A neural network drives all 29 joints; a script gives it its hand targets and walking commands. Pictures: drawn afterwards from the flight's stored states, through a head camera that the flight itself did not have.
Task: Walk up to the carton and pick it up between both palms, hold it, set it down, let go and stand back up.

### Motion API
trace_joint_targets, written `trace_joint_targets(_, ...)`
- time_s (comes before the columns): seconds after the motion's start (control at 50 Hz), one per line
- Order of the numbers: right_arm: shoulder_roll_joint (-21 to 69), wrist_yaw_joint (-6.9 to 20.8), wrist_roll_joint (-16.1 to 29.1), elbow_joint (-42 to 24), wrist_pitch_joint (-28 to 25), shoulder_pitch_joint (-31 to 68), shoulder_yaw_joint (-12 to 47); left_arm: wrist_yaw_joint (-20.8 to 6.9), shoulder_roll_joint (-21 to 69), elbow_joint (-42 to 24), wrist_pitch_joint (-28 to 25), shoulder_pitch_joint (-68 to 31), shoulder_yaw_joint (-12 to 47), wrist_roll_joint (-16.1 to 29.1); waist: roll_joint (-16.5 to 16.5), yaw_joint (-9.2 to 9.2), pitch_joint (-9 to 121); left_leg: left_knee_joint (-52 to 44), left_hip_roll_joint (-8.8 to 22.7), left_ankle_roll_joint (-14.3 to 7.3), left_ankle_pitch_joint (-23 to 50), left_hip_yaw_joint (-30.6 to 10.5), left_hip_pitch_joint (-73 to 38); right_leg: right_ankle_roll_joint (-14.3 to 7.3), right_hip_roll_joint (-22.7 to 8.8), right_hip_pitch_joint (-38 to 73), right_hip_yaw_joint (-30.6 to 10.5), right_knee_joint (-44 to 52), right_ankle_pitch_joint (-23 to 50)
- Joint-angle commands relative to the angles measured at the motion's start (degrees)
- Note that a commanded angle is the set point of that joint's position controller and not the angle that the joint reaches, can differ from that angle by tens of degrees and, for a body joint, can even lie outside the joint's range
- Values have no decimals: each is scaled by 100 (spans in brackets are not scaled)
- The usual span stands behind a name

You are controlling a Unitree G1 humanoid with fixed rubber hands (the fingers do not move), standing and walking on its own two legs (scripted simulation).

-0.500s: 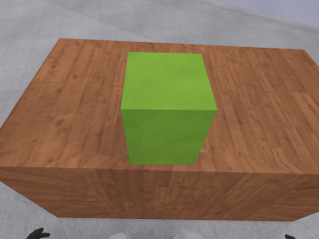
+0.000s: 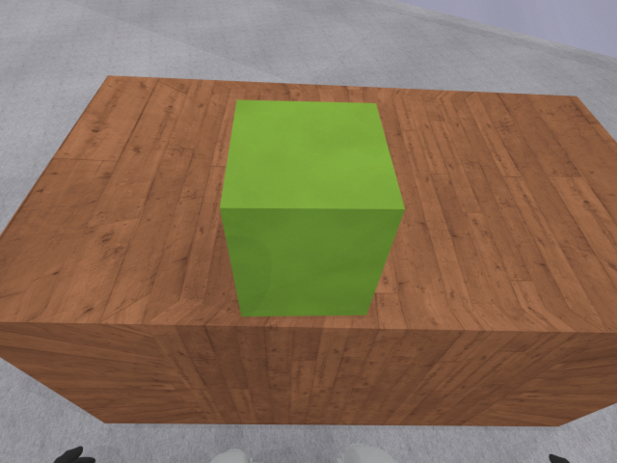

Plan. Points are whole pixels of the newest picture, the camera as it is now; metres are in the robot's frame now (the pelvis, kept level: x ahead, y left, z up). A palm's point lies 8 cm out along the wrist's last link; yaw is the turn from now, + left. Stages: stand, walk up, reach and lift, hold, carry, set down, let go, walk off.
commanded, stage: walk up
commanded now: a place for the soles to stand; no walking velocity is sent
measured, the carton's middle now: (305, 214) +0.46 +0.01 +0.05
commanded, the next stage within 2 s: none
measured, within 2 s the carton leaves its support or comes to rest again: neither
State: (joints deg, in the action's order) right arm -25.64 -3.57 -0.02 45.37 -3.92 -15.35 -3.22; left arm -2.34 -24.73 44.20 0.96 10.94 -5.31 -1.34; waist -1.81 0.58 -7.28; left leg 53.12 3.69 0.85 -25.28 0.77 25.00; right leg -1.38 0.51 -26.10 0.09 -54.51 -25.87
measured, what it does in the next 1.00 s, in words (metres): shifts its weight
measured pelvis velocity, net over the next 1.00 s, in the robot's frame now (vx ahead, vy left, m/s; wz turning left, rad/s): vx -0.05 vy -0.02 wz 0.01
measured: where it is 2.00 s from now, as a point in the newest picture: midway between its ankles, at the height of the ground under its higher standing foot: outside the picture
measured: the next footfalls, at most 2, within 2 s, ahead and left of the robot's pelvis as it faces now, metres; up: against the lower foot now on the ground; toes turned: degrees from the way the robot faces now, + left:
right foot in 1.34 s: -0.02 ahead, -0.14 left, +0.00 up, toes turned +1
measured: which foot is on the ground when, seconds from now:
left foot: down 0.00-1.00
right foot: down 0.00-1.00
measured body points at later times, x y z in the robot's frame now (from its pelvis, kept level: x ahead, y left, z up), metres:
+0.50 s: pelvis +0.00 -0.02 +0.00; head +0.04 -0.01 +0.45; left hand +0.12 +0.31 -0.10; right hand +0.10 -0.36 -0.09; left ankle +0.04 +0.14 -0.68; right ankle +0.03 -0.12 -0.69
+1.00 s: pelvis -0.05 -0.02 +0.00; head -0.03 -0.01 +0.45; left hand +0.07 +0.31 -0.10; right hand +0.05 -0.36 -0.09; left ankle +0.01 +0.13 -0.67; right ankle -0.01 -0.13 -0.69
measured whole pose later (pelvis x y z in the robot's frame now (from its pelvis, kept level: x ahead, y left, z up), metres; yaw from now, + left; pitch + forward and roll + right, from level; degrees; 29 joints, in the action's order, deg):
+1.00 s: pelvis -0.05 -0.02 +0.00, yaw +0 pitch -5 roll +0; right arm -25.5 -3.8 0.0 45.4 -2.0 -13.2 -3.1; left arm -1.4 -24.7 44.5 0.7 9.8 -4.7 -1.3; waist -1.1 0.5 -8.6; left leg 58.7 3.6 0.3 -27.9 0.0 28.0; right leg -1.0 0.8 -24.4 0.3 -54.7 -25.5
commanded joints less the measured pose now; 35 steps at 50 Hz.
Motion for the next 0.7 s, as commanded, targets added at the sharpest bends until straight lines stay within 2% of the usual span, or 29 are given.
trace_joint_targets(0.0, -2115, -53, -232, 13, -213, -390, -544, 182, -1177, -555, -48, -709, -185, -33, 1250, -414, 398, -3142, 2113, -1822, 47, -3823, -805, -27, -30, -1486, -699, -864, -1085)
trace_joint_targets(0.02, -2027, -75, -213, -15, -221, -145, -541, 141, -1231, -446, -45, -496, -203, -2, 938, -192, 364, -2786, 2015, -1895, 447, -3353, -677, -23, -164, -1285, -555, -1037, -963)
trace_joint_targets(0.06, -1881, -98, -212, -142, -200, 116, -494, 87, -1146, -317, -98, -203, -264, -11, 949, -64, 486, -2249, 1647, -1691, 1141, -2572, -494, -59, -300, -840, -317, -522, -663)
trace_joint_targets(0.08, -1740, -77, -216, -170, -189, 159, -484, 74, -1069, -250, -137, -37, -268, -43, 806, 4, 618, -1963, 1438, -1476, 1558, -2177, -379, -74, -212, -352, -162, 146, -388)
trace_joint_targets(0.1, -1748, -31, -194, -231, -149, 348, -427, 54, -1057, -182, -175, 295, -286, -37, 1093, 180, 894, -1615, 1199, -1254, 1704, -1643, -237, -84, -124, 325, -5, 802, 79)
trace_joint_targets(0.12, -1501, 1, -183, -294, -93, 514, -352, 72, -1028, -35, -213, 644, -329, -45, 997, 421, 1062, -1063, 1008, -1001, 1577, -1261, -40, -87, -64, 791, -112, 1483, 329)
trace_joint_targets(0.14, -1170, -11, -123, -322, -35, 349, -267, 120, -1354, -1, -268, 686, -391, -183, -439, 371, 1016, 275, 376, -623, 1097, -598, 785, -194, -660, 1288, -1741, 2498, 402)
trace_joint_targets(0.16, -1121, -27, -58, -385, -4, 554, -209, 146, -1717, -171, -328, 403, -396, -118, -1237, 330, 696, 745, -244, -302, -249, 214, 1656, -753, -1331, 1417, -3206, 2905, 847)
trace_joint_targets(0.18, -1304, -71, -59, -285, 19, 681, -240, 166, -1725, -204, -318, 368, -404, -96, -709, 327, 694, 770, -278, -311, -1342, -107, 1615, -1103, -1698, 1349, -3718, 2937, 1308)
trace_joint_targets(0.22, -1291, -17, -82, -146, -58, 302, -265, 176, -1678, -240, -302, 72, -325, -73, -502, 133, 758, 432, -133, -324, -1175, -26, 905, -1300, -1645, 1045, -3163, 2602, 1473)
trace_joint_targets(0.26, -1253, 3, -86, 68, -142, -325, -337, 135, -1485, -353, -214, -382, -253, -69, -600, -237, 727, -718, -173, -468, -105, 88, -251, -908, -1222, 185, -2346, 2190, 1502)
trace_joint_targets(0.28, -1287, 5, -130, 160, -181, -566, -372, 118, -1280, -440, -162, -600, -206, -45, -170, -394, 835, -1347, -8, -570, 147, -332, -1045, -703, -866, -543, -1780, 1658, 1208)
trace_joint_targets(0.3, -1569, -26, -217, 200, -220, -725, -455, 107, -1128, -512, -130, -795, -168, -2, 616, -555, 841, -1814, 454, -770, 143, -1254, -1608, -336, -365, -1363, -1031, 692, 949)
trace_joint_targets(0.32, -1836, -22, -218, 98, -244, -730, -503, 124, -923, -422, -119, -532, -142, -1, 1279, -457, 953, -2689, 1483, -1308, -240, -2968, -1340, -62, -13, -1338, -332, -328, 368)
trace_joint_targets(0.34, -2079, -31, -187, 7, -207, -471, -552, 142, -1125, -414, -83, -455, -215, -28, 1314, -372, 751, -2870, 2055, -1859, 274, -3495, -913, 53, -31, -1166, -286, -807, -964)
trace_joint_targets(0.38, -2031, -76, -161, -119, -205, -5, -529, 105, -1168, -360, -112, -275, -211, 8, 842, -133, 597, -2281, 1880, -1948, 1249, -2907, -587, -30, -240, -840, -414, -669, -950)
trace_joint_targets(0.42, -1759, -45, -161, -200, -146, 442, -401, 100, -1040, -200, -192, 351, -264, -35, 903, 307, 759, -1530, 1310, -1346, 1997, -1819, -228, -121, -202, 206, -217, 822, 105)
trace_joint_targets(0.44, -1513, -9, -137, -260, -88, 558, -329, 108, -1218, -70, -249, 583, -321, -90, 635, 421, 1018, -754, 934, -1001, 1762, -1238, 120, -151, -308, 822, -625, 1626, 597)
trace_joint_targets(0.46, -1187, 6, -83, -336, -29, 450, -245, 127, -1601, -78, -300, 656, -419, -179, -675, 322, 980, 552, 118, -504, 991, -167, 1046, -356, -931, 1395, -2288, 2553, 741)
trace_joint_targets(0.48, -1187, -44, -34, -465, 24, 790, -241, 131, -1782, -137, -324, 495, -422, -90, -1177, 383, 628, 696, -347, -353, -1100, 59, 1848, -741, -1533, 1486, -3404, 3039, 1257)
trace_joint_targets(0.5, -1349, -85, 1, -355, 120, 902, -258, 174, -1766, -185, -327, 235, -399, -28, -554, 293, 446, 1075, -317, -364, -1204, -320, 1783, -967, -1923, 1204, -3681, 2807, 2517)
trace_joint_targets(0.52, -1355, -66, 33, -313, 141, 797, -268, 223, -1701, -254, -313, 102, -343, 5, -415, 227, 427, 1238, -344, -325, -1261, -365, 1574, -1008, -1895, 1107, -3484, 2677, 3548)
trace_joint_targets(0.56, -1116, -55, 62, -229, 112, 331, -255, 293, -1521, -324, -294, -92, -273, -13, -633, 62, 753, 1016, -152, -300, -899, -142, 1164, -1073, -1739, 1351, -2568, 2124, 4648)
trace_joint_targets(0.58, -1127, -38, 68, -217, 80, 265, -256, 301, -1512, -285, -256, -7, -253, -3, -832, 44, 810, 621, -150, -328, -771, -41, 988, -1017, -1578, 1466, -2381, 1934, 5174)
trace_joint_targets(0.6, -1097, -24, 69, -213, 59, 140, -286, 308, -1477, -386, -237, -63, -254, -28, -729, 2, 906, 412, -203, -329, -607, 13, 785, -1023, -1549, 1398, -2328, 1809, 5476)
trace_joint_targets(0.62, -1098, -40, 37, -173, 51, 130, -267, 305, -1436, -412, -225, -102, -240, 1, -443, -1, 899, 19, -169, -376, -305, 102, 545, -1000, -1531, 1196, -2132, 1640, 5551)
trace_joint_targets(0.64, -1104, -48, 46, -149, 23, -59, -273, 284, -1476, -464, -177, -200, -236, 62, -598, -124, 955, -501, -177, -445, 417, 135, -42, -884, -1334, 818, -1828, 1368, 5325)
trace_joint_targets(0.66, -1107, -66, 22, -77, -3, -282, -319, 275, -1321, -527, -124, -410, -183, 96, -205, -271, 992, -1069, -43, -533, 1769, -130, -795, -671, -1022, 195, -1430, 1020, 4296)
trace_joint_targets(0.68, -1404, -77, -86, -18, -40, -361, -435, 258, -1084, -594, -83, -568, -166, 175, 567, -326, 1181, -1499, 606, -762, 2442, -1213, -1210, -387, -461, -416, -848, 134, 3191)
